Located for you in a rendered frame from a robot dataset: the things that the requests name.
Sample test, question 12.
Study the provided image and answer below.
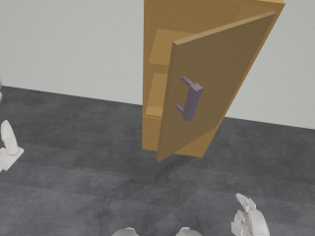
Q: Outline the right robot shin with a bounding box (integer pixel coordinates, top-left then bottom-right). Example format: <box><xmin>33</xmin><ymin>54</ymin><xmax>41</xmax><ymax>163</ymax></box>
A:
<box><xmin>178</xmin><ymin>227</ymin><xmax>190</xmax><ymax>233</ymax></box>

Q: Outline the handle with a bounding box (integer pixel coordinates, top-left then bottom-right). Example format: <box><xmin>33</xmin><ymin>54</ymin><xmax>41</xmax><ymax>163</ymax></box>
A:
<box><xmin>175</xmin><ymin>76</ymin><xmax>203</xmax><ymax>122</ymax></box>

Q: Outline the right robot hand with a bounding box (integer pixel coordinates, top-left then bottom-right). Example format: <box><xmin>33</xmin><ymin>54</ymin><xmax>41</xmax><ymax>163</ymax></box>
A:
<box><xmin>231</xmin><ymin>193</ymin><xmax>270</xmax><ymax>236</ymax></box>

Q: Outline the cupboard door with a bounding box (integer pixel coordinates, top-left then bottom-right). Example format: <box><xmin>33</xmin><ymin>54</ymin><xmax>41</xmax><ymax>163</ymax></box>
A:
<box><xmin>156</xmin><ymin>11</ymin><xmax>277</xmax><ymax>162</ymax></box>

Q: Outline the left robot hand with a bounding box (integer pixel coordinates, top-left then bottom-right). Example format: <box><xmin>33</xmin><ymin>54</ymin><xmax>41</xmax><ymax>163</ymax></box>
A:
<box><xmin>0</xmin><ymin>79</ymin><xmax>24</xmax><ymax>173</ymax></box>

